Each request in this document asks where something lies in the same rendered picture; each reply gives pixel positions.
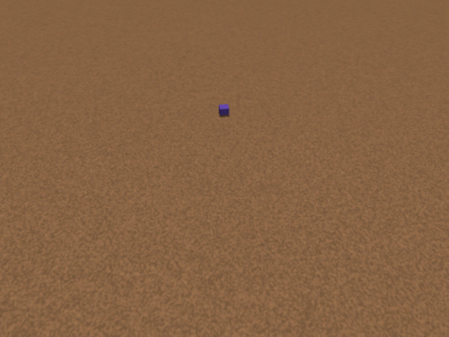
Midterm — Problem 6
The small box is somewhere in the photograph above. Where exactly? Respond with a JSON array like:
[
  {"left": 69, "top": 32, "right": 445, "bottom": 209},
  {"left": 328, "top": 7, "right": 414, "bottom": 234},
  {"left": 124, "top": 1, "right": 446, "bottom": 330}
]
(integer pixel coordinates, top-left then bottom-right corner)
[{"left": 219, "top": 104, "right": 229, "bottom": 115}]

